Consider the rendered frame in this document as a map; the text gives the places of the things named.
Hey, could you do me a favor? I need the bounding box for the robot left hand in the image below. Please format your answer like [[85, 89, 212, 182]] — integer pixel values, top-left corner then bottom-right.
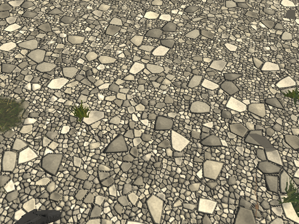
[[12, 209, 62, 224]]

